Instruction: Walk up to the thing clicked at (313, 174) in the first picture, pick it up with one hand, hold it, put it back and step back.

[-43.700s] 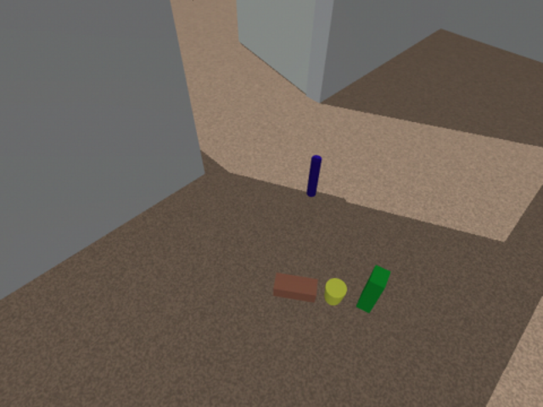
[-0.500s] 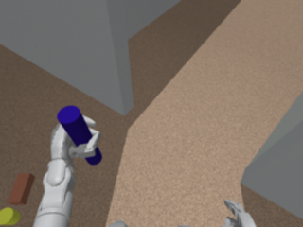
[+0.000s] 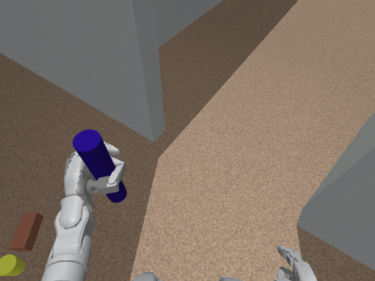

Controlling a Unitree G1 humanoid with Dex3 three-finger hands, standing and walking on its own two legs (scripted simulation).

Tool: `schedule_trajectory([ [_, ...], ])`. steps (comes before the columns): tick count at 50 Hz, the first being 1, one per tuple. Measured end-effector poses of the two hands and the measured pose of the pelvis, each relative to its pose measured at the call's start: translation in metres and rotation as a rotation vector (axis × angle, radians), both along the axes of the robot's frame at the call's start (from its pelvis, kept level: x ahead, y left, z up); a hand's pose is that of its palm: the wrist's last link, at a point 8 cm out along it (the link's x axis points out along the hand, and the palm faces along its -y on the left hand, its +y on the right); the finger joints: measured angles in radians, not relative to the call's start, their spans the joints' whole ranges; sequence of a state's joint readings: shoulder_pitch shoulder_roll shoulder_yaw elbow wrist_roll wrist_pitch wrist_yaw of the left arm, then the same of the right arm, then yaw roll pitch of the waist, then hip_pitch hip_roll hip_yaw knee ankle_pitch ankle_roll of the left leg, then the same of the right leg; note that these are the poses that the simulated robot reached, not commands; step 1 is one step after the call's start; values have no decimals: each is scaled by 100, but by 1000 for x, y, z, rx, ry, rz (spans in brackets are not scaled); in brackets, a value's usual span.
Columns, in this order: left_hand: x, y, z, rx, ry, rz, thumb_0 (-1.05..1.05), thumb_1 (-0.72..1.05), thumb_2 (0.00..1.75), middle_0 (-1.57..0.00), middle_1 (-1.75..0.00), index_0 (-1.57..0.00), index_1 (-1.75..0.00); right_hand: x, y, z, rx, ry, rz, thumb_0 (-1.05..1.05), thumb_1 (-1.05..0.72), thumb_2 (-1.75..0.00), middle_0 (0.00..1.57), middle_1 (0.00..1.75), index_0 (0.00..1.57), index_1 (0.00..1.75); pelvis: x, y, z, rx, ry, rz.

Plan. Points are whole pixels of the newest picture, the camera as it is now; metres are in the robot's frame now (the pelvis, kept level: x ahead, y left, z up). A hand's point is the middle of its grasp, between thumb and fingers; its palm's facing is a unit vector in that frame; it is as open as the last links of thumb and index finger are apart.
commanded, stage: crouch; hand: left
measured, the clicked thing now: (105, 172) +0.33 +0.18 +0.03
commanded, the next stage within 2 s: lower in 1.78 s
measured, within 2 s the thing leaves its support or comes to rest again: neither
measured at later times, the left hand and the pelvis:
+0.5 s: hand (121, 196) +0.36 +0.19 -0.16, palm faces +0.12 -0.99 +0.01, open 6.0 cm; pelvis -0.03 +0.00 -0.14, yaw -2 degrees
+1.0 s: hand (130, 214) +0.38 +0.20 -0.37, palm faces +0.13 -0.99 -0.01, open 6.0 cm; pelvis -0.08 +0.00 -0.34, yaw -5 degrees
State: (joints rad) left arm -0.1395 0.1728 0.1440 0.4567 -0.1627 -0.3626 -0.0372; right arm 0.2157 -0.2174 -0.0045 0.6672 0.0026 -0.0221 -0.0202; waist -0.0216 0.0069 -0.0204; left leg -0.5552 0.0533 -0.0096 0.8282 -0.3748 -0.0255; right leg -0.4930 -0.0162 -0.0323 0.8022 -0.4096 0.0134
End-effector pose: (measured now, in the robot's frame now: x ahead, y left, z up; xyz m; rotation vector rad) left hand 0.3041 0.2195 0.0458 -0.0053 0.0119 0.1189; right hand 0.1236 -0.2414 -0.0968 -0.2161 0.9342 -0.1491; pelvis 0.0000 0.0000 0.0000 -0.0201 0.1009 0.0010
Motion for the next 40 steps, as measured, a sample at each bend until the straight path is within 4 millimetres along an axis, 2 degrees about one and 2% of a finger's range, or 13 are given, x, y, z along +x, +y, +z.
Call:
schedule_trajectory([
  [4, 0, 1, -16, -7, 27, 9, 2, 7, 113, -94, -112, -97, -113, -2, -1, -4, -2, 8, 3, 1, -88, -90, 21, 29, 20, 30, -2, 0, -4, -1, 22, -2],
  [8, 0, 4, -40, -17, 48, 21, 2, 7, 113, -94, -112, -97, -113, -7, -4, -14, -12, 29, 10, 1, -88, -90, 21, 29, 20, 30, -6, 0, -13, -2, 60, -3],
  [15, 8, 10, -98, -10, 39, 13, 2, 7, 114, -94, -112, -97, -113, -23, -15, -51, -44, 94, 25, 1, -88, -90, 21, 29, 20, 30, -16, 0, -50, -7, 181, -8],
  [19, 16, 16, -139, -9, 15, 7, 2, 6, 114, -94, -112, -97, -113, -33, -21, -85, -64, 135, 27, 1, -88, -90, 21, 29, 20, 30, -21, 0, -84, -14, 266, -12],
  [26, 29, 22, -215, 0, -2, -3, 2, 6, 114, -94, -112, -97, -113, -45, -23, -159, -73, 208, 38, 1, -89, -90, 20, 29, 20, 30, -30, 2, -151, -23, 390, -26],
  [33, 31, 30, -283, 5, 10, 19, 2, 6, 114, -95, -112, -98, -113, -54, -16, -229, -47, 256, 61, 1, -90, -91, 20, 29, 20, 30, -45, 1, -210, -24, 456, -40],
  [40, 35, 33, -346, 16, 21, 11, 2, 6, 115, -95, -111, -98, -113, -70, -14, -286, -47, 292, 94, 0, -90, -91, 21, 29, 20, 30, -62, -1, -264, -25, 483, -52],
])
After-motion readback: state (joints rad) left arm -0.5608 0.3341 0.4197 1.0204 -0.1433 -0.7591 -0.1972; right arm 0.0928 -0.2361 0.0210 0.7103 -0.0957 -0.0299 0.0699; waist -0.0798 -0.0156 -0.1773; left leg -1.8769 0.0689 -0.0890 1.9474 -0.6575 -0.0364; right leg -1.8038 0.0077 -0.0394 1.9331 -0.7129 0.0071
